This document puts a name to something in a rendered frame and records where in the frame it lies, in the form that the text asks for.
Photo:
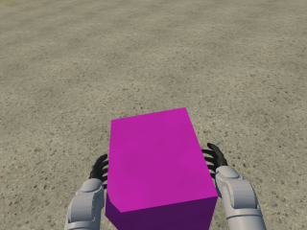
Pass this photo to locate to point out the carton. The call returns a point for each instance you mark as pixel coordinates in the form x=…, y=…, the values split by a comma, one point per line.
x=157, y=177

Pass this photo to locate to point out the robot left forearm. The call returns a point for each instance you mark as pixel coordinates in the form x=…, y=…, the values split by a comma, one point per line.
x=84, y=211

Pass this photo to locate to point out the robot right forearm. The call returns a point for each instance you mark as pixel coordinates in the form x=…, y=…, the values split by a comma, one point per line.
x=241, y=206

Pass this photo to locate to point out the robot right hand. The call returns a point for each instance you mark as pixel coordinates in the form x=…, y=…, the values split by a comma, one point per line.
x=218, y=159

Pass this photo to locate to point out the robot left hand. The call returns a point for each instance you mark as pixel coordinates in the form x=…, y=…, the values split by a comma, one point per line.
x=98, y=171

